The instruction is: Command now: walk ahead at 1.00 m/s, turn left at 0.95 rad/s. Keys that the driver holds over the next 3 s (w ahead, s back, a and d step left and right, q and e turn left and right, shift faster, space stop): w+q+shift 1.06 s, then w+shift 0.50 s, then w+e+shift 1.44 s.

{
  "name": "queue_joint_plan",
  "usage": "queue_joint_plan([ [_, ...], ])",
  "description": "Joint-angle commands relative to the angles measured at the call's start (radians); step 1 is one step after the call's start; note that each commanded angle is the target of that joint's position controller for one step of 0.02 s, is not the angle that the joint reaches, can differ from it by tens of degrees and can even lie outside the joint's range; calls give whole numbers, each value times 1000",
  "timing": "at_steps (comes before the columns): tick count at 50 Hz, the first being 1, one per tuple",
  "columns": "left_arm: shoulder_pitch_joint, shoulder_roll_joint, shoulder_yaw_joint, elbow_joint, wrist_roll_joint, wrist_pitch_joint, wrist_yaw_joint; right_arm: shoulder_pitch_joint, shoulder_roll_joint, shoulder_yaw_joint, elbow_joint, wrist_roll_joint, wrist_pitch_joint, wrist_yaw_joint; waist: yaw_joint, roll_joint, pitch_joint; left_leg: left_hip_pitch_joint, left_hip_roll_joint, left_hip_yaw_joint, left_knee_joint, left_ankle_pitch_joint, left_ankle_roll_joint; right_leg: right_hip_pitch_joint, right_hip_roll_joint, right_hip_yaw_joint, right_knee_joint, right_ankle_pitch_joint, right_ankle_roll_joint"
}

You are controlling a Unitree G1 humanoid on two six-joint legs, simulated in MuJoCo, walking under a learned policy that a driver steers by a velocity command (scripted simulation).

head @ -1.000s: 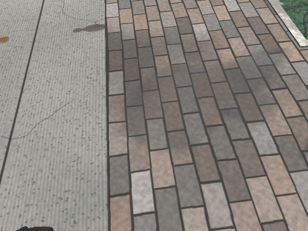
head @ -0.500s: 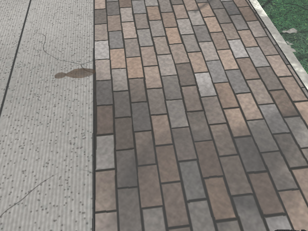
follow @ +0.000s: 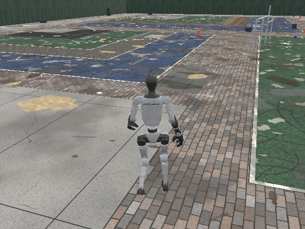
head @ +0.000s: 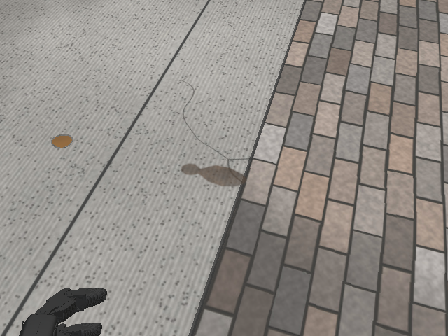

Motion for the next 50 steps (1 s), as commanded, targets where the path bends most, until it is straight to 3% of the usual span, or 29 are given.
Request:
queue_joint_plan([
  [1, 248, 117, 50, 43, 33, 14, 6, -156, -79, -15, -163, -20, -20, 13, 137, -49, -60, -525, 171, 19, 89, 97, -9, 504, -315, 394, -285, -122, -172],
  [4, 189, 51, 34, 95, 0, 9, -12, -151, -11, -2, -196, 17, 13, 26, 64, -108, 7, -519, 243, 31, 49, 75, -2, 352, -295, 212, -347, -30, -166],
  [8, 119, 131, 52, 115, 6, 1, -5, -205, -28, 7, -228, -4, 13, 41, 22, -77, 84, -524, 259, 56, -96, 313, -36, 230, -272, -18, -431, 128, -156],
  [11, 181, 181, 59, 143, 8, 0, 1, -330, -52, 4, -246, -11, -1, 63, 73, 2, 120, -458, 210, 154, -330, 508, -10, 276, -228, -165, -464, 223, -112],
  [14, 251, 252, 66, 169, 8, 15, 5, -395, -82, -9, -271, -3, -16, 86, 70, -51, 90, -313, 96, 288, -486, 495, 45, 404, -229, -243, -376, 776, -65],
  [16, 260, 312, 79, 167, 6, 40, 18, -283, -143, -41, -260, 12, -10, 86, -30, -155, -4, -162, 12, 343, -476, 352, 79, 486, -264, -255, -139, 1273, -58],
  [17, 222, 327, 83, 148, 4, 51, 19, -95, -197, -72, -217, 16, 2, 81, -134, -188, -95, 52, -12, 332, -466, 293, 111, 431, -282, -244, 86, 1390, -71],
  [18, 155, 310, 78, 118, -3, 47, 18, 180, -264, -113, -137, 12, 16, 66, -267, -135, -194, 431, 6, 238, -573, 357, 166, 214, -243, -231, 428, 1213, -58],
  [19, 127, 150, 33, 95, 8, 16, 14, 209, -311, -126, -102, 18, 34, 42, -215, 209, -149, 630, 115, 0, -639, 439, 229, -107, -4, -218, 937, -63, -15],
  [20, 320, 87, -6, 5, -13, -36, -6, 71, -339, -96, -185, -20, 0, 50, -7, 337, -416, 862, 336, -680, -843, 2, 476, -433, 56, 76, 1166, -400, -10],
  [21, 156, 205, 9, -12, -33, -67, -15, 90, -239, -92, -204, -27, -13, 45, -109, 112, -414, 784, 338, -794, -1013, -312, 404, -465, -5, 162, 1053, -260, -55],
  [22, 74, 193, 9, -40, -56, -70, -11, 73, -219, -84, -181, -37, -36, 48, -59, -15, -186, 576, 316, -729, -1071, -268, 347, -476, -28, 135, 932, -225, -61],
  [23, 81, 167, 4, -17, -30, -61, 2, 5, -187, -74, -180, -35, -54, 51, 6, -142, -117, 399, 285, -636, -1055, -137, 308, -392, -81, 142, 824, -185, -57],
  [25, 145, 167, 13, 13, 4, -27, 0, -93, -157, -61, -193, -42, -60, 40, 94, -97, -26, 123, 185, -462, -1052, 37, 294, -240, -111, 151, 700, -159, -19],
  [27, 117, 151, 12, 6, 17, -4, 0, -100, -127, -49, -174, -21, -55, 25, 105, -71, 24, -16, 142, -355, -1071, 120, 282, -191, -126, 121, 549, -156, 15],
  [29, -18, 106, -4, -44, 30, 0, -1, -84, -130, -50, -160, -11, -53, 3, 59, -56, 77, -152, 89, -264, -1086, 192, 262, -133, -104, 68, 354, 7, 46],
  [32, -144, 64, -11, -86, 17, -6, -14, -46, -159, -64, -132, -2, -39, -11, -15, -12, 58, -264, 36, -203, -1064, 136, 183, 84, -32, 24, 78, 291, 63],
  [36, -163, 143, 28, -99, -34, -12, -15, 3, -137, -68, -96, 16, -35, -19, -23, 61, 31, -33, 85, -316, -939, 69, 131, 94, -40, 113, -58, 257, 64],
  [38, -12, 193, 64, -70, -42, -16, -10, -5, -134, -69, -90, 2, -22, -16, 68, 86, -51, 58, 102, -322, -766, 294, 93, 220, -37, 89, -40, 120, 30],
  [39, 192, 217, 84, -37, -45, -12, -2, -34, -110, -56, -107, -21, -20, -4, 183, 78, -182, 10, 62, -271, -522, 410, 52, 451, -79, 88, 12, 63, 5],
  [40, 417, 264, 88, -6, -33, 0, 11, -13, 0, -18, -133, -57, -21, 7, 240, -79, -374, -192, 12, -186, -140, 112, 25, 799, -246, 288, 72, -181, -25],
  [41, 401, 342, 94, 19, 15, 0, -17, 157, 48, 7, -192, 41, -35, 11, 95, -641, -494, -506, -33, -96, 178, -141, -2, 959, -488, 976, -256, -684, -195],
  [42, 303, 225, 75, -24, 11, 8, -18, 88, -49, -1, -155, 55, -24, -2, 131, -450, -331, -603, 65, -50, 254, -28, -14, 838, -453, 963, -325, -848, -175],
  [43, 269, 168, 61, -18, 5, 19, -8, -40, -113, -16, -167, 26, -18, -1, 160, -285, -195, -620, 86, 2, 254, 39, -19, 710, -413, 754, -306, -670, -147],
  [44, 266, 165, 58, 7, 15, 28, -6, -121, -114, -20, -175, -4, -12, 0, 159, -83, -111, -570, 127, 25, 212, 67, -16, 581, -362, 570, -293, -424, -126],
  [45, 238, 158, 56, 32, 23, 28, -4, -152, -103, -23, -198, -15, -13, 6, 125, -89, -58, -541, 166, 15, 147, 105, -13, 481, -341, 466, -287, -271, -138],
  [46, 217, 127, 47, 52, 26, 23, -2, -151, -92, -26, -199, -4, -4, 15, 98, -110, -27, -494, 201, 8, 108, 108, -9, 409, -311, 365, -300, -189, -131],
  [48, 210, 85, 36, 91, 3, 17, -7, -161, -52, -20, -215, 17, 17, 21, 73, -149, 0, -507, 231, 24, 82, 90, 1, 369, -297, 241, -330, -108, -127],
  [50, 209, 93, 40, 117, -6, 16, -8, -200, -29, -11, -236, 9, 26, 29, 62, -117, 45, -575, 248, 33, 51, 147, -6, 357, -309, 141, -362, -6, -139],
])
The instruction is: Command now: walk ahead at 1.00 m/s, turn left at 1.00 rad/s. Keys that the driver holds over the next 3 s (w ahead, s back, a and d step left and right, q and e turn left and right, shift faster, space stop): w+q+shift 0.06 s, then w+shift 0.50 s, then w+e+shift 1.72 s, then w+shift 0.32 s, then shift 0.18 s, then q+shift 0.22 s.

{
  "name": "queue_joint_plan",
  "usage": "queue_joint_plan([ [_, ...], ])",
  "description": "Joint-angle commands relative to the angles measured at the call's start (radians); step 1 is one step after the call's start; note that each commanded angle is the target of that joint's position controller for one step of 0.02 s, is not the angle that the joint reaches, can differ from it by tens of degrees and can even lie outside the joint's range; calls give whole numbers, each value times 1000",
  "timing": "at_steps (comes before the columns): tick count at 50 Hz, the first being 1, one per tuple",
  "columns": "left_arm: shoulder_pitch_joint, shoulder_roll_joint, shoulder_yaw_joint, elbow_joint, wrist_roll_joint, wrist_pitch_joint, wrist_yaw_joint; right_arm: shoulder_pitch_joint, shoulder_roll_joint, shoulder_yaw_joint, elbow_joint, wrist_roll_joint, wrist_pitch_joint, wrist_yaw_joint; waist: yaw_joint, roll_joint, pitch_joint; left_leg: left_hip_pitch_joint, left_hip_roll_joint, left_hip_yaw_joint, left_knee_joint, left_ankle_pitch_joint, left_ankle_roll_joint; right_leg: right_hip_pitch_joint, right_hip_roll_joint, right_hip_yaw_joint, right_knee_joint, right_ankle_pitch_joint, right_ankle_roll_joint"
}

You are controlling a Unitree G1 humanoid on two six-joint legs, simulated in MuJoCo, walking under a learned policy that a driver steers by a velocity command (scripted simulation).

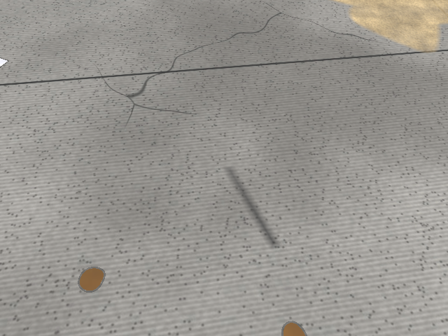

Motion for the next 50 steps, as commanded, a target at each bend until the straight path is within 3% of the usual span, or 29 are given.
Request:
queue_joint_plan([
  [1, -86, 61, 6, -45, -2, -21, 1, -38, 20, 13, -99, -4, -1, 14, -52, -111, 48, -216, 101, -91, -37, 86, -5, 65, -290, 214, -260, 149, -141],
  [3, -106, 91, 10, -41, 12, -21, 6, -73, 6, 14, -107, -5, -7, 23, -57, -93, 83, -207, 92, -62, -136, 206, -16, 37, -268, 94, -300, 220, -133],
  [7, 25, 136, 11, 21, 4, -20, 2, -234, 34, 30, -140, -16, -33, 48, 0, -15, 147, -105, 20, 36, -449, 340, 34, 80, -255, -35, -373, 414, -120],
  [9, 49, 171, 8, 38, 4, -14, 3, -258, 2, 16, -148, -13, -43, 56, -23, -66, 101, 43, -83, 128, -526, 308, 72, 152, -250, -89, -318, 937, -117],
  [11, 45, 266, 25, 47, -8, 2, 16, -178, -40, -6, -152, -14, -43, 58, -120, -186, 40, 148, -142, 157, -570, 155, 103, 253, -314, -99, -126, 1409, -138],
  [12, 27, 263, 23, 54, -2, 14, 17, -29, -102, -38, -116, -14, -37, 51, -208, -223, -46, 319, -161, 144, -614, 131, 134, 250, -315, -89, 53, 1470, -135],
  [13, -32, 251, 16, 48, -3, 24, 25, 235, -157, -74, -31, -9, -26, 35, -350, -191, -160, 666, -156, 120, -753, 257, 169, 113, -279, -105, 336, 1408, -113],
  [14, 12, 129, -17, 21, 15, 15, 27, 341, -218, -82, 37, -9, -16, 16, -287, 42, -223, 1014, -1, -160, -675, 226, 174, -235, -155, -69, 754, 322, -85],
  [15, 153, 22, -57, -15, -23, -29, 6, 287, -241, -71, 8, -30, -37, 22, -137, 281, -443, 1203, 200, -739, -895, -186, 334, -518, 1, 122, 1040, -241, -81],
  [16, 5, 131, -32, -19, -57, -57, 3, 291, -130, -50, 16, -40, -54, 30, -218, 87, -383, 1107, 200, -769, -1035, -275, 278, -582, -40, 230, 1054, -167, -106],
  [17, -89, 115, -34, -61, -78, -66, 5, 268, -122, -43, 36, -43, -70, 32, -190, 24, -209, 944, 196, -683, -1083, -217, 261, -627, -64, 216, 1012, -117, -112],
  [18, -130, 88, -42, -61, -61, -67, 12, 191, -106, -36, 41, -42, -87, 33, -136, -101, -98, 766, 169, -579, -1101, -115, 238, -602, -114, 217, 928, -48, -110],
  [20, -67, 65, -39, -32, -39, -38, 3, 94, -12, -7, 42, -72, -101, 38, -37, -41, -38, 554, 91, -399, -1120, -16, 212, -506, -173, 216, 850, 46, -96],
  [22, -55, 49, -39, -19, -25, -8, -4, 92, 23, 3, 63, -48, -106, 33, -13, -26, -1, 456, 59, -304, -1160, 51, 203, -498, -204, 194, 783, 65, -66],
  [24, -148, 27, -50, -50, -9, 4, -5, 128, -5, -2, 88, -43, -113, 19, -31, -37, 64, 401, 43, -227, -1197, 156, 198, -571, -212, 164, 681, 151, -27],
  [27, -335, 12, -64, -107, 2, -16, -19, 185, -3, 4, 108, -48, -115, -5, -97, -48, 113, 350, -13, -103, -1236, 277, 170, -544, -167, 97, 375, 434, 1],
  [32, -496, 17, -63, -156, -41, -36, -62, 310, -53, 2, 187, -37, -110, -16, -156, -29, 124, 606, 53, 5, -1298, 435, 92, -487, -58, 38, 53, 606, -64],
  [35, -431, 80, -28, -177, -49, -32, -77, 300, -103, -5, 201, -83, -84, -31, -75, 69, -12, 864, 88, 68, -1078, 1164, 8, -426, 76, -47, 85, 447, -118],
  [36, -309, 114, -10, -155, -55, -21, -72, 284, -120, -9, 200, -107, -71, -41, 0, 124, -92, 890, 102, 77, -910, 1410, -11, -307, 106, -61, 137, 381, -136],
  [37, -87, 159, 11, -99, -61, -2, -61, 218, -132, -12, 185, -127, -59, -46, 112, 162, -192, 841, 110, 86, -668, 1558, -23, -98, 97, -37, 186, 349, -162],
  [38, 179, 190, 25, -35, -54, 21, -44, 115, -135, -10, 149, -127, -55, -51, 248, 99, -280, 594, 75, 103, -298, 1415, -37, 247, 22, 91, 181, 307, -189],
  [39, 204, 249, 35, 4, -26, 2, -62, 320, 77, 41, 119, -97, -74, -27, 57, -374, -403, -20, -130, -27, 238, 13, -139, 734, -240, 678, 178, -121, -463],
  [40, 203, 161, 32, -11, -19, 10, -45, 234, -40, 43, 101, -50, -126, -2, 131, -261, -536, -84, -171, -154, 260, -108, -81, 762, -283, 1017, -101, -404, -451],
  [41, 147, 133, 23, -21, 3, 6, -29, 96, -83, 25, 50, -7, -153, 4, 113, -209, -319, -164, -112, -179, 197, -55, -34, 622, -256, 938, -158, -365, -386],
  [42, 94, 109, 13, -27, 7, -1, -35, -4, -66, 41, 11, -24, -173, 0, 70, -28, -200, -108, -85, -167, 92, -27, 0, 415, -212, 849, -195, -219, -349],
  [43, 34, 95, 8, -35, 11, -11, -39, -33, -36, 41, 5, -37, -183, -1, 5, 30, -104, -74, -76, -160, 15, -27, 4, 242, -175, 776, -202, -81, -363],
  [44, -14, 82, 2, -52, 18, -16, -36, -3, -26, 41, 10, -52, -178, -1, -56, 25, -71, -7, -50, -170, -43, -19, -2, 120, -126, 695, -221, 22, -369],
  [47, -40, 64, -3, -62, -27, -9, -28, 0, -22, 36, -1, -70, -152, -8, -109, -9, 12, 26, -16, -129, -238, -35, -62, -84, -72, 588, -253, 124, -372],
  [50, -32, 102, 10, -64, -35, -2, 2, -208, 25, 58, -86, -79, -152, -6, -51, -50, 95, 197, -53, -46, -591, 232, -113, -358, 13, 471, -286, 142, -315],
])
Over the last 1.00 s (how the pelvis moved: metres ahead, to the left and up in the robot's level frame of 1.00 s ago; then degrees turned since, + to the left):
0.82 0.25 0.01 58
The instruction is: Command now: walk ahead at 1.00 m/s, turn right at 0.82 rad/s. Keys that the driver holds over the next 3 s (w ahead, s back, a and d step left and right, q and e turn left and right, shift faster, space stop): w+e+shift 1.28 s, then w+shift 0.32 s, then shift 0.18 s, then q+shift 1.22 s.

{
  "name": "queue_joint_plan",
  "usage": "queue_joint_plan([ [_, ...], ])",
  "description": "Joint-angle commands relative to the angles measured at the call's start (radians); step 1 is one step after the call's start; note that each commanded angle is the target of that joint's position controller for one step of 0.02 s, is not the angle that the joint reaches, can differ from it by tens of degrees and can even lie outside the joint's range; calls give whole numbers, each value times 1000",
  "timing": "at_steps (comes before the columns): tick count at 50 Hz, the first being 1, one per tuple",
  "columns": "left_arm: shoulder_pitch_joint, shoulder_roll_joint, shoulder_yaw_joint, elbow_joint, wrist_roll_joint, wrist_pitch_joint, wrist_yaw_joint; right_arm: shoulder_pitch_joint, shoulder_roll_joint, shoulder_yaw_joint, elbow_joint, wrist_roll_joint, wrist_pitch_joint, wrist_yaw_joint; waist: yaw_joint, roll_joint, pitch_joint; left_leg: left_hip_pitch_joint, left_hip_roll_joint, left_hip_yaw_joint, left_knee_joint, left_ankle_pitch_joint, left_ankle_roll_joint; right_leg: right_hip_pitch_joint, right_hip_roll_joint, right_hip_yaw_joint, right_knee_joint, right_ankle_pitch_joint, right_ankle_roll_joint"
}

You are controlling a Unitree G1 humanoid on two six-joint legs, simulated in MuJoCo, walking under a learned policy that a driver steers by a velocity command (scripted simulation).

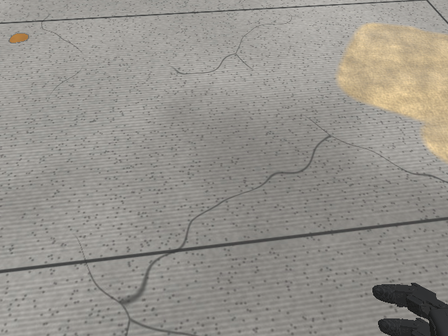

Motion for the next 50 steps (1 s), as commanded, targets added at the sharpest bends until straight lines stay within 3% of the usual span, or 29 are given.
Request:
queue_joint_plan([
  [1, -140, 162, 45, -117, -12, -18, 27, -86, -42, -10, -91, -3, -4, 1, -43, -24, 91, 307, -77, 129, -295, 299, -45, -449, -156, 213, -201, 39, -112],
  [3, -87, 179, 55, -100, -26, -14, 33, -104, -81, -32, -105, 22, 0, -2, -20, -59, 47, 433, -97, 90, -384, 438, -63, -423, -176, 262, -181, -53, -69],
  [6, -52, 155, 56, -87, -35, -2, 39, -110, -145, -64, -115, 56, -2, -14, -31, -88, 16, 424, -88, 43, -484, 340, -56, -198, -207, 317, -42, -3, -24],
  [8, -84, 160, 57, -101, -7, 12, 31, 131, -205, -106, -78, 64, -6, -22, -185, -102, -151, 650, -67, 64, -438, 186, -12, -131, -182, 266, 284, 301, 41],
  [9, -114, 87, 29, -139, 33, 17, 24, 393, -245, -119, -41, 62, 6, -34, -292, -45, -343, 963, 92, -76, -341, -33, 40, -283, -154, 200, 625, 214, 66],
  [10, 105, -48, -16, -184, -24, 4, 14, 439, -350, -128, -5, 15, 13, -14, -143, 465, -529, 1251, 375, -703, -564, -383, 234, -589, -62, 94, 1003, -382, 102],
  [11, 57, 39, -18, -169, -64, 10, 28, 399, -268, -122, -8, 26, 22, -5, -173, 454, -444, 1178, 368, -848, -666, -701, 231, -747, -180, 42, 1134, -278, 97],
  [12, -83, 112, -2, -174, -42, 16, 35, 340, -182, -106, -15, 34, 31, -13, -213, 283, -259, 1036, 305, -640, -676, -570, 185, -797, -210, -5, 1142, -195, 96],
  [13, -170, 131, 6, -186, -14, 19, 34, 307, -160, -97, 4, 23, 40, -14, -205, 101, -150, 894, 260, -452, -663, -330, 154, -773, -246, -32, 1103, -134, 97],
  [14, -244, 124, 10, -208, 7, 19, 26, 290, -144, -92, 26, 9, 44, -11, -190, 35, -68, 768, 214, -311, -671, -141, 140, -735, -278, -39, 1048, -102, 92],
  [15, -241, 107, 14, -222, -4, 26, 14, 262, -121, -84, 46, -1, 40, -12, -146, 71, -36, 683, 190, -219, -686, -60, 137, -691, -312, -27, 1007, -79, 90],
  [18, -261, 52, 4, -255, -30, 58, -2, 240, -61, -73, 96, 28, 33, 0, -100, 92, 3, 604, 173, -44, -727, 74, 131, -709, -364, -43, 967, -81, 80],
  [21, -315, 53, -7, -286, -12, 56, -16, 199, -113, -84, 111, 22, 29, -7, -73, 49, 65, 527, 166, 113, -790, 208, 134, -731, -366, -62, 858, 72, 101],
  [25, -473, 74, -9, -316, -9, 36, -46, 263, -177, -90, 146, 15, 27, -19, -126, -27, 127, 561, 116, 302, -840, 374, 72, -661, -308, -183, 565, 297, 75],
  [28, -529, 110, 5, -339, -16, 21, -71, 337, -256, -99, 167, 9, 40, -36, -110, 43, 80, 655, 112, 386, -721, 1029, 7, -475, -181, -327, 424, 277, 26],
  [30, -375, 172, 40, -312, -27, 31, -69, 328, -311, -113, 159, 12, 64, -55, 13, 144, -26, 687, 151, 389, -463, 1451, 3, -270, -110, -362, 442, 157, -4],
  [31, -149, 234, 75, -253, -29, 45, -59, 267, -322, -118, 131, 13, 71, -55, 132, 162, -124, 590, 167, 367, -216, 1530, 15, -15, -106, -321, 448, 117, -49],
  [32, 107, 284, 106, -171, -28, 57, -39, 196, -295, -111, 103, 24, 63, -47, 250, 70, -191, 357, 84, 368, 173, 1108, 11, 341, -161, -192, 308, 218, -110],
  [33, 100, 294, 88, -132, -17, 61, -23, 228, -83, -51, 77, -18, 28, -25, 120, -264, -148, 10, -109, 308, 620, -285, 9, 496, -243, 9, 364, 245, -148],
  [34, -16, 309, 77, -217, 18, 38, -20, 328, -77, -28, -9, 41, -19, -6, 2, -338, -386, -236, -146, 68, 761, -354, 27, 641, -446, 619, 107, -259, -369],
  [35, -4, 248, 79, -229, 16, 25, -15, 171, -195, -46, -30, 56, -46, 0, 80, -124, -302, -269, -94, 23, 638, -212, 65, 538, -452, 723, -94, -466, -302],
  [36, -56, 232, 70, -222, 20, 7, -15, 126, -187, -48, -50, 70, -52, -3, 12, 8, -138, -262, -67, 24, 512, -140, 69, 348, -443, 685, -146, -445, -268],
  [37, -132, 208, 61, -225, 20, -6, -21, 144, -165, -46, -21, 47, -43, -11, -56, 134, -54, -162, -28, 20, 425, -96, 52, 151, -400, 599, -148, -330, -233],
  [39, -222, 171, 49, -238, 35, -14, -10, 217, -169, -56, 4, 30, -4, -12, -141, 70, 9, -38, 9, 2, 308, -79, -3, -87, -314, 454, -155, -198, -232],
  [40, -232, 147, 42, -227, 22, -13, -4, 208, -171, -60, 2, 25, 11, -15, -151, 54, 37, -6, 23, 17, 228, -79, -25, -169, -285, 381, -159, -151, -221],
  [43, -220, 158, 45, -206, 2, -9, 31, 19, -99, -36, -71, -6, 18, -13, -98, 21, 96, 149, -6, 105, -87, 162, -70, -412, -183, 203, -160, -19, -176],
  [45, -183, 190, 61, -183, -8, 0, 41, -62, -62, -29, -100, 6, 16, -2, -42, -7, 63, 332, -56, 135, -280, 365, -79, -493, -154, 164, -143, -76, -116],
  [48, -126, 183, 66, -153, -27, 4, 48, -86, -128, -60, -113, 59, 18, -1, -21, -74, 23, 356, -61, 54, -411, 377, -94, -310, -191, 256, -66, -182, -68],
  [50, -109, 167, 67, -141, -26, 16, 50, -59, -165, -79, -108, 72, 14, -1, -42, -105, 7, 348, -53, 42, -444, 273, -79, -161, -225, 303, 33, -126, -44],
])
Over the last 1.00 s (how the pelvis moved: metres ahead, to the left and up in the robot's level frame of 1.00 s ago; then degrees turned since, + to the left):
0.93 0.16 0.01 0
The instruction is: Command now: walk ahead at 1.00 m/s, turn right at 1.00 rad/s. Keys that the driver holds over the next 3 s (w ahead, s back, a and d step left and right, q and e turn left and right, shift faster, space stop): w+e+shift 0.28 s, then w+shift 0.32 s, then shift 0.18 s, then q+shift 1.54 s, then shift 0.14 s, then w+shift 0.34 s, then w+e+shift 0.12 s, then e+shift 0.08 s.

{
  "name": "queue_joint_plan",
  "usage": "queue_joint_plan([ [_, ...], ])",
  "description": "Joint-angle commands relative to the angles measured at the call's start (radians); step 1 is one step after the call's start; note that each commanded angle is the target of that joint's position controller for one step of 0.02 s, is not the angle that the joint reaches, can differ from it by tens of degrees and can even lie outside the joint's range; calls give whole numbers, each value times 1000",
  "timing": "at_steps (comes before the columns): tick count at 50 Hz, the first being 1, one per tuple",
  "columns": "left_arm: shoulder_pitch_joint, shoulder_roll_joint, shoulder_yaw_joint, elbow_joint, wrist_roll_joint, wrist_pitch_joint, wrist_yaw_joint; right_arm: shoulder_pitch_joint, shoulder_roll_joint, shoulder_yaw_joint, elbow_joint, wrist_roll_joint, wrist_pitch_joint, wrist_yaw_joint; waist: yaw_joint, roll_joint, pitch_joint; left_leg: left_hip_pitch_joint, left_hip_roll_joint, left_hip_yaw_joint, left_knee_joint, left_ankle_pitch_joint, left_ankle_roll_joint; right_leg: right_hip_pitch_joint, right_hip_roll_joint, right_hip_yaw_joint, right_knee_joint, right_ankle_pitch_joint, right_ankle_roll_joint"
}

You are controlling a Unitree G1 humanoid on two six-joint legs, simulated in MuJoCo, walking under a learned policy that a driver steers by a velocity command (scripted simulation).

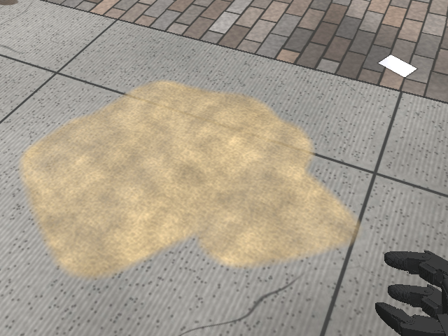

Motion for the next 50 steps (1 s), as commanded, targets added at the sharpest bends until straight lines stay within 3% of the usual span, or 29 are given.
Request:
queue_joint_plan([
  [1, -70, 149, 45, -58, 6, 1, 5, 114, -161, -80, -28, 27, -12, -5, -148, -145, -49, 414, -39, 65, 0, -126, 21, -220, -157, 169, 25, 247, -74],
  [2, -96, 125, 33, -71, 27, 3, -6, 314, -190, -102, 6, 31, -10, -11, -264, -136, -166, 628, -12, 79, 44, -183, 43, -257, -117, 116, 264, 382, -30],
  [3, -73, 10, -6, -98, 59, 0, -17, 532, -242, -109, 36, 11, 0, -24, -320, 23, -355, 972, 155, -125, 99, -439, 79, -453, -74, 36, 659, 166, 3],
  [4, 102, -59, -36, -164, -33, -18, -23, 518, -339, -116, 58, -43, -1, 2, -169, 595, -482, 1140, 411, -828, -243, -885, 263, -767, -17, -56, 1004, -108, 29],
  [5, 32, 42, -29, -130, -55, -8, -11, 416, -227, -100, 20, -34, 7, 4, -203, 420, -336, 1025, 378, -850, -320, -1099, 258, -880, -115, -96, 1083, 13, 36],
  [6, -102, 112, -13, -138, -27, 0, -12, 372, -154, -83, 20, -26, 17, -6, -235, 251, -194, 900, 331, -625, -292, -923, 224, -899, -141, -145, 1081, 75, 38],
  [7, -171, 119, -8, -146, 0, 7, -14, 359, -140, -77, 43, -36, 25, -8, -226, 66, -121, 779, 287, -441, -265, -690, 206, -853, -184, -163, 1039, 102, 37],
  [8, -225, 116, -2, -167, 20, 9, -19, 339, -124, -72, 68, -42, 27, -10, -208, 37, -58, 672, 247, -309, -259, -529, 203, -818, -219, -161, 964, 130, 32],
  [12, -250, 52, -9, -197, -7, 46, -40, 307, -53, -55, 138, -17, 15, -8, -142, 78, 29, 555, 213, -36, -319, -305, 193, -811, -287, -170, 870, 152, 18],
  [19, -438, 31, -31, -235, 11, 17, -70, 394, -130, -62, 210, -34, 8, -8, -170, -52, 153, 535, 185, 258, -469, -47, 198, -776, -221, -255, 462, 478, 1],
  [22, -532, 44, -28, -265, 9, -8, -93, 450, -191, -64, 249, -19, 22, -8, -163, -17, 156, 633, 200, 338, -448, 400, 195, -642, -134, -363, 268, 453, -41],
  [24, -503, 91, -3, -276, 12, -7, -93, 474, -239, -68, 268, -19, 35, -20, -97, 96, 72, 747, 232, 357, -283, 949, 205, -529, -54, -421, 247, 330, -69],
  [26, -144, 193, 54, -187, 9, 11, -72, 412, -261, -66, 272, -20, 54, -31, 113, 157, -120, 670, 235, 360, 113, 1138, 196, -99, -34, -391, 151, 347, -132],
  [27, 85, 237, 77, -105, 7, 25, -53, 377, -228, -54, 248, -24, 52, -41, 195, 86, -210, 383, 160, 345, 479, 676, 164, 288, -122, -229, 127, 351, -149],
  [28, 23, 312, 69, -100, 26, 7, -51, 560, -13, 4, 207, -25, 22, -14, -35, -266, -345, -40, -31, 233, 863, -554, 133, 608, -385, 320, 67, 41, -284],
  [29, 73, 206, 53, -93, 33, -7, -54, 454, -113, -10, 203, 17, -20, -9, 53, -172, -460, -98, -42, 51, 936, -548, 172, 568, -425, 551, -129, -181, -292],
  [30, 41, 175, 40, -69, 42, -23, -55, 306, -131, -23, 154, 52, -33, -13, 47, -122, -242, -176, -11, 61, 927, -485, 178, 405, -412, 450, -201, -87, -255],
  [32, -134, 122, 17, -70, 57, -44, -61, 249, -96, -17, 152, 19, -34, -21, -74, 13, -28, -94, 54, 83, 785, -389, 156, 44, -345, 183, -214, 386, -218],
  [33, -183, 77, 3, -76, 75, -47, -61, 306, -100, -23, 173, 10, -14, -14, -130, -13, -16, -16, 82, 86, 755, -369, 137, -60, -322, 74, -215, 596, -203],
  [34, -199, 51, -4, -71, 68, -48, -60, 337, -93, -25, 186, 1, 5, -8, -156, -27, -17, 27, 93, 97, 707, -370, 119, -117, -307, 14, -223, 730, -188],
  [36, -202, 65, -5, -44, 39, -54, -47, 320, -59, -19, 180, -18, 25, -2, -173, -38, 18, 49, 91, 137, 577, -342, 78, -218, -284, -90, -257, 909, -168],
  [38, -214, 101, 1, -28, 43, -55, -24, 220, -19, -2, 138, -35, 18, 7, -167, -48, 52, 92, 53, 197, 358, -178, 50, -324, -210, -216, -271, 997, -145],
  [40, -139, 113, 4, -1, 43, -50, -7, 126, 1, 8, 131, -40, -2, 30, -97, -43, 13, 188, -14, 245, 99, 149, 56, -304, -156, -285, -260, 863, -109],
  [43, -92, 146, 11, 36, 50, -48, 6, 75, -42, -6, 111, -16, 0, 60, -74, -81, -20, 240, -48, 196, -44, 339, 94, -181, -225, -282, -249, 713, -61],
  [45, -130, 163, 18, 33, 57, -32, 16, 146, -118, -38, 120, -21, 10, 67, -126, -101, -65, 282, -94, 200, -32, 242, 112, -82, -235, -301, -120, 826, -19],
  [47, -193, 167, 20, 4, 63, -1, 30, 368, -177, -74, 175, -29, 20, 66, -244, -98, -149, 448, -144, 239, -14, 133, 129, -71, -216, -333, 215, 1003, 39],
  [48, -189, 149, 14, -19, 73, 8, 32, 449, -207, -83, 181, -29, 27, 54, -269, 10, -194, 580, -50, 116, -38, 361, 165, -178, -147, -349, 542, 759, 86],
  [49, 48, 6, -20, -20, 91, 11, 11, 352, -258, -76, 125, -59, 22, 50, -87, 317, -287, 875, 196, -307, 44, 690, 376, -552, 24, -279, 967, -220, 164],
  [50, 106, 69, -31, -21, 64, 11, -10, 304, -248, -82, 72, -61, 30, 53, -118, 238, -488, 967, 287, -626, -115, 384, 489, -633, 34, -121, 1136, -186, 164],
])
Over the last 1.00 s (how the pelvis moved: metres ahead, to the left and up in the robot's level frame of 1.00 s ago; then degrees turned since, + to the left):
0.85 -0.21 -0.01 -58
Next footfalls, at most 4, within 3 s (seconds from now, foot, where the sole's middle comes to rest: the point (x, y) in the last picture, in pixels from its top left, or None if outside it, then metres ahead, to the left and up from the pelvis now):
0.06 left None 0.25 0.19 -0.76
0.54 right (326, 306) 0.58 -0.18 -0.76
0.94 left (331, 194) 1.00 -0.21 -0.76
1.40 right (390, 197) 1.00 -0.41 -0.76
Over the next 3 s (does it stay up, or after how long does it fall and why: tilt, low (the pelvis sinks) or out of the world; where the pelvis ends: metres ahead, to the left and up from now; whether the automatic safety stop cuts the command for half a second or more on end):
stays up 0.99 -0.13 0.01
